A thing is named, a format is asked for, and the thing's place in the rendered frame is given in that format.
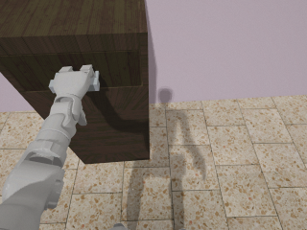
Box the drawer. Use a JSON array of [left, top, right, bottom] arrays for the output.
[[0, 49, 141, 92]]

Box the cabinet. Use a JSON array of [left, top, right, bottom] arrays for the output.
[[0, 0, 150, 165]]

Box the left robot forearm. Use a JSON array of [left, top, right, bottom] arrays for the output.
[[2, 93, 82, 202]]

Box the robot left upper arm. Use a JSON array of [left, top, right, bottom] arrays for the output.
[[0, 160, 65, 230]]

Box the handle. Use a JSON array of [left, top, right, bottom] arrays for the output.
[[48, 71, 100, 94]]

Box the robot left hand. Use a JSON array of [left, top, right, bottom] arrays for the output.
[[53, 64, 95, 126]]

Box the robot left shin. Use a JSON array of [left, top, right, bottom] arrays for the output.
[[113, 222, 125, 227]]

